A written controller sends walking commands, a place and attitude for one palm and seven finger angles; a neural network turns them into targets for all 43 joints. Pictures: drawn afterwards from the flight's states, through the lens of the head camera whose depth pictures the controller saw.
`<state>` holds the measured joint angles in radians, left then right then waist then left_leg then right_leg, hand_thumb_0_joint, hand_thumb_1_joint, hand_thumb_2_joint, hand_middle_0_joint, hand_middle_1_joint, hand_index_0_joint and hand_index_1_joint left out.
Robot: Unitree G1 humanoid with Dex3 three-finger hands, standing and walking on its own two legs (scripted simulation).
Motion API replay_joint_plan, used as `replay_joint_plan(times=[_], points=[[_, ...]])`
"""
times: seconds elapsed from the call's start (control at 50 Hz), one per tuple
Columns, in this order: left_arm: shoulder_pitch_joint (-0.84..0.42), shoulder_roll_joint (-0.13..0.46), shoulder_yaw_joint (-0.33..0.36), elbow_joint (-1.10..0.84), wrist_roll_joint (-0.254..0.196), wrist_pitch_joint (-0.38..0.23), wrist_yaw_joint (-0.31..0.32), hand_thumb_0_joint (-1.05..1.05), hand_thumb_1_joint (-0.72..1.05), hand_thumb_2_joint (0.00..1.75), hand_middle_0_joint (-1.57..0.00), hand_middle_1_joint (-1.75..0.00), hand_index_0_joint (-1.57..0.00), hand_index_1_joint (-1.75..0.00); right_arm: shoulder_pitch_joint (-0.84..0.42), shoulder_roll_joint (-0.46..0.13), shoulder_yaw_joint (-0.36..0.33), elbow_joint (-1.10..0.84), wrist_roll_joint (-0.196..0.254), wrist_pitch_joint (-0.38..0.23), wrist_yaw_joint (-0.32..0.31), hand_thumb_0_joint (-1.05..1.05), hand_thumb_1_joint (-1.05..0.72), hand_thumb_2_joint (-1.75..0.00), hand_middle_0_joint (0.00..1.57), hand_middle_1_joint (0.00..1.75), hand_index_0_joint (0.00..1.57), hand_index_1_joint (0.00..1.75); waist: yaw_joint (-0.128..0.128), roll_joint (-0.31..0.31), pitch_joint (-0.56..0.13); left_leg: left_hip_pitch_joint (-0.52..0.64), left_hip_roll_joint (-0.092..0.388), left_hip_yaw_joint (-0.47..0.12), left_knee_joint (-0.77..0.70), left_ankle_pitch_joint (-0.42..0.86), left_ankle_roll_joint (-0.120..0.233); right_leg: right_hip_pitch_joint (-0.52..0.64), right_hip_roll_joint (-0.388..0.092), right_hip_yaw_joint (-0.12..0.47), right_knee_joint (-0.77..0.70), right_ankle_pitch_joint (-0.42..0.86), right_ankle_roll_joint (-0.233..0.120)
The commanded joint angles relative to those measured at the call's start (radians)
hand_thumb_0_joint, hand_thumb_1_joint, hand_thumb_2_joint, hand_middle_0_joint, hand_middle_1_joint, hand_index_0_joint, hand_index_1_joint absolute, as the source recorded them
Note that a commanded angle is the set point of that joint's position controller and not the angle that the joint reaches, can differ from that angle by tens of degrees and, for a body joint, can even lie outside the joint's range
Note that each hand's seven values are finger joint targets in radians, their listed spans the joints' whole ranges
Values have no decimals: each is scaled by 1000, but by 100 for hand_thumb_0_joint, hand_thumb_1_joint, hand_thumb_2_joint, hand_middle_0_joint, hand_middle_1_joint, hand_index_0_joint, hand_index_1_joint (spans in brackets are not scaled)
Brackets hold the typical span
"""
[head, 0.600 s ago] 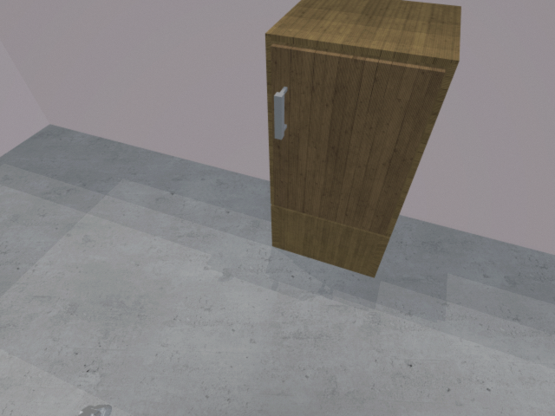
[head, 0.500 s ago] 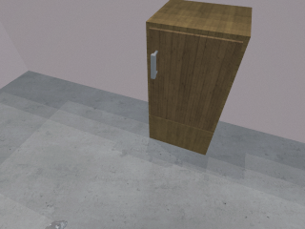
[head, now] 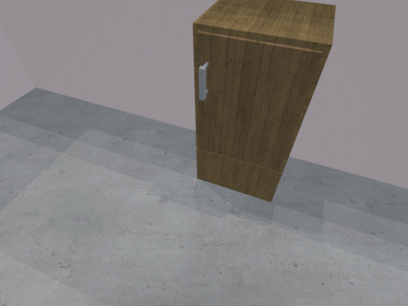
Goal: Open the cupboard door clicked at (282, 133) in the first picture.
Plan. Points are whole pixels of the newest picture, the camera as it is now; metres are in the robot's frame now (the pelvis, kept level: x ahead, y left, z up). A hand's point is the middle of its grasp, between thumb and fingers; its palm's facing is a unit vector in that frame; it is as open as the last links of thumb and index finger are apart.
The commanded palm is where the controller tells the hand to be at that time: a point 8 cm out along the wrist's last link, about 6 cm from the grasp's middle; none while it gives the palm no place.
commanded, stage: stand and wait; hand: left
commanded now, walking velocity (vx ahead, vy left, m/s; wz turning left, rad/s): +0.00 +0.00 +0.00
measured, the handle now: (204, 81) +0.90 +0.05 -0.05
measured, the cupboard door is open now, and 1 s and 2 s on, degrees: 0 0 0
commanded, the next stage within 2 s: look at it before walking up in 0.22 s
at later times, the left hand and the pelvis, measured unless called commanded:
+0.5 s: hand out of the picture +0.08 +0.25 -0.15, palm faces -0.03 -0.94 -0.34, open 7.4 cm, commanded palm none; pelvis +0.00 +0.00 +0.00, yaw +0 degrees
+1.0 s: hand out of the picture +0.07 +0.25 -0.15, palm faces -0.03 -0.94 -0.34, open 7.4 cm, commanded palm none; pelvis +0.00 +0.00 +0.00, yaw +0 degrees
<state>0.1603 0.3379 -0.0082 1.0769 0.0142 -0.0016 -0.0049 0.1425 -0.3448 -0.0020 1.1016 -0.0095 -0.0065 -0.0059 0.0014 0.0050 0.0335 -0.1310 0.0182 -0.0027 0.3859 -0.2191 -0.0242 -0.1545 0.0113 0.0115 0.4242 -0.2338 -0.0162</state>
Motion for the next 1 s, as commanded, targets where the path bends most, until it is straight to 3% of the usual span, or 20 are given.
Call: replay_joint_plan(times=[0.0,0.24,0.4,0.5,0.66,0.88,0.98], points=[[-62,213,47,-63,-6,-30,18,0,90,90,-20,-30,-20,-30,-58,-190,-34,-67,-1,-26,-11,0,-90,-90,20,30,20,30,-1,-18,-63,-3,93,-75,-52,120,45,2,-132,117,-97,141,-27],[-70,210,45,-59,-4,-27,16,0,90,90,-20,-30,-20,-30,-47,-196,-32,-56,-2,-29,-9,0,-90,-90,20,30,20,30,-2,-15,-41,-15,95,-88,-77,89,46,-19,-124,120,-113,70,-23],[-67,209,45,-61,-4,-30,17,0,90,90,-20,-30,-20,-30,-51,-195,-33,-55,-1,-31,-9,0,-90,-90,20,30,20,30,-3,-9,-70,8,100,-87,-72,145,46,4,-128,109,-99,153,-23],[-66,210,44,-58,-3,-28,17,0,90,90,-20,-30,-20,-30,-60,-196,-31,-55,0,-30,-9,0,-90,-90,20,30,20,30,2,-7,-38,-6,100,-89,-83,123,47,-8,-126,108,-110,121,-19],[-60,209,43,-56,-4,-30,16,0,90,90,-20,-30,-20,-30,-58,-199,-31,-53,1,-32,-10,0,-90,-90,20,30,20,30,-1,-13,-69,20,102,-89,-80,151,47,7,-129,107,-110,155,-19],[-52,210,43,-50,-4,-30,18,0,90,90,-20,-30,-20,-30,-61,-199,-30,-51,2,-30,-11,0,-90,-90,20,30,20,30,1,-6,-63,27,103,-89,-84,170,46,14,-128,103,-111,183,-18],[-60,212,50,-61,-2,-24,16,0,90,90,-20,-30,-20,-30,-46,-199,-36,-55,1,-29,-15,0,-90,-90,20,30,20,30,-6,-8,-61,45,113,-64,-63,183,42,-4,-120,123,-92,238,-24]])
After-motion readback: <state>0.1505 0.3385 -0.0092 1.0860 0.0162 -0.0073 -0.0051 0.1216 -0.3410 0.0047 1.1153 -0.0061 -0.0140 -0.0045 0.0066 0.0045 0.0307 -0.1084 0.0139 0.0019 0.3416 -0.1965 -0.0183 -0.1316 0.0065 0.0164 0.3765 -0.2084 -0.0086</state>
